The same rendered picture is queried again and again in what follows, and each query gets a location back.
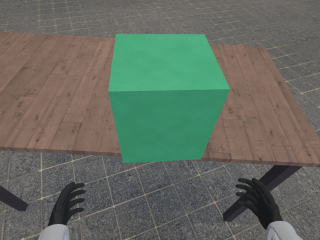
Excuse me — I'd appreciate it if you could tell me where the left robot forearm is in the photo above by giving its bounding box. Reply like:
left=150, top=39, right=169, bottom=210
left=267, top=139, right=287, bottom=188
left=38, top=224, right=70, bottom=240

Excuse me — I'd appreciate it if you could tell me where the robot right hand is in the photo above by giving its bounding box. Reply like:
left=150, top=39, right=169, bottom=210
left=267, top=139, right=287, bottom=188
left=235, top=177, right=283, bottom=230

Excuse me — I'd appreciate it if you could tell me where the carton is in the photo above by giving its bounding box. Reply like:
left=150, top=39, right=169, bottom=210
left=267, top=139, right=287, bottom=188
left=108, top=34, right=230, bottom=163

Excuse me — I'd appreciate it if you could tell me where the table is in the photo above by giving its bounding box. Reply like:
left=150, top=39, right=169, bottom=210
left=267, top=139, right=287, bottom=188
left=0, top=31, right=320, bottom=222

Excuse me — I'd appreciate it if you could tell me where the robot left hand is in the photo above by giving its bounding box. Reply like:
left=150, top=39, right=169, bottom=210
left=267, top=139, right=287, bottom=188
left=47, top=181, right=86, bottom=227

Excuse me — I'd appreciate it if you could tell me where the right robot forearm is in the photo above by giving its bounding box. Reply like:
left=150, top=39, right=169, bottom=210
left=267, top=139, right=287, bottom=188
left=265, top=221, right=303, bottom=240

